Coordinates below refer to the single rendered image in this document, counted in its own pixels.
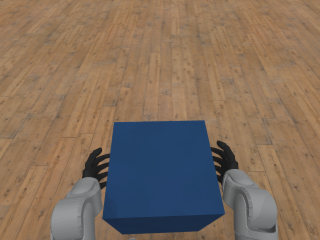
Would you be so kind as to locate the robot left forearm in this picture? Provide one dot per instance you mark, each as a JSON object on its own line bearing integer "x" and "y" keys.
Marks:
{"x": 73, "y": 218}

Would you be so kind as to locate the carton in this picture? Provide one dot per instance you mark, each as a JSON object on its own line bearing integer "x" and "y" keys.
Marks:
{"x": 161, "y": 178}

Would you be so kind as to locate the robot right forearm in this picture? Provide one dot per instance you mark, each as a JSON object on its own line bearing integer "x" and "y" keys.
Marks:
{"x": 254, "y": 210}

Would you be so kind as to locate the robot left hand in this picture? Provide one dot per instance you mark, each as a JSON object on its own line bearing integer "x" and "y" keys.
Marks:
{"x": 92, "y": 168}

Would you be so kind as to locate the robot right hand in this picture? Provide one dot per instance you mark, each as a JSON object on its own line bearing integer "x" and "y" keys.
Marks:
{"x": 227, "y": 162}

